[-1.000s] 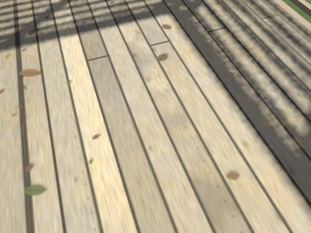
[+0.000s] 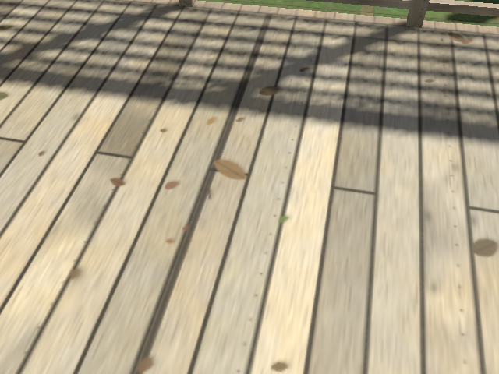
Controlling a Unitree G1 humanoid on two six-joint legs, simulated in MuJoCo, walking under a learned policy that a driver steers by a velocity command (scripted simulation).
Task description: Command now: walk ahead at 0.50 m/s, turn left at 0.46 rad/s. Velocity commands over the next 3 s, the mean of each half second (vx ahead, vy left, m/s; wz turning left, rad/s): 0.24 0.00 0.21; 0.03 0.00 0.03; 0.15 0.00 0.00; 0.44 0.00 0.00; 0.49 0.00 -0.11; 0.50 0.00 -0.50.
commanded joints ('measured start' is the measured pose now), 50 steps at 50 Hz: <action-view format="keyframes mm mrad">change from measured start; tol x16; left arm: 1 45 98 23 -16 -1 -13 -1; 17 242 63 -24 114 3 27 1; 50 28 78 -21 241 -6 85 40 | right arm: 1 -28 -47 -18 -91 2 -11 7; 11 -226 -13 4 -129 -18 -33 36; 16 14 -183 -41 -94 -77 -26 4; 24 -243 -58 -1 -62 -54 -3 16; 50 -131 -14 -1 196 -27 22 -26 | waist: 1 14 -156 -3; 14 -34 -136 -102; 17 -19 212 -430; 21 19 36 -147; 29 50 75 -102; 34 -14 -178 41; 50 8 -43 -24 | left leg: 1 -209 88 -35 -28 59 -10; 14 220 -16 103 -762 443 51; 16 689 307 -228 -657 1207 225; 17 725 436 -393 -693 1224 355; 22 204 229 -153 -880 535 210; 31 31 95 -61 -867 -150 53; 35 265 17 43 -744 94 3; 50 318 37 39 -723 383 9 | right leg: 1 173 -265 280 -262 64 -161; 6 159 -244 84 -239 560 -170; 14 221 -207 29 15 599 -76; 15 144 -150 -11 157 463 -25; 17 -171 -46 85 620 -505 77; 18 -190 -85 131 671 -509 87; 30 180 -86 48 50 30 49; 34 -122 -137 136 -109 -330 -5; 50 55 -82 68 -25 82 18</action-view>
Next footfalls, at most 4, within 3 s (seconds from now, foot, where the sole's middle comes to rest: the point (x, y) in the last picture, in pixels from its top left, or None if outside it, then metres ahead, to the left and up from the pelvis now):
0.30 left None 0.28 0.15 -0.77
0.62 right None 0.25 -0.11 -0.77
1.88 right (291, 308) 0.68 -0.06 -0.77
2.42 left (205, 225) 0.97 0.20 -0.77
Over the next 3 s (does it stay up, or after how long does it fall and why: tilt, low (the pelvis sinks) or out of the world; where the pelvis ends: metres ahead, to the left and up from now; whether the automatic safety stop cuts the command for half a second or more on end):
stays up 1.11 0.02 -0.03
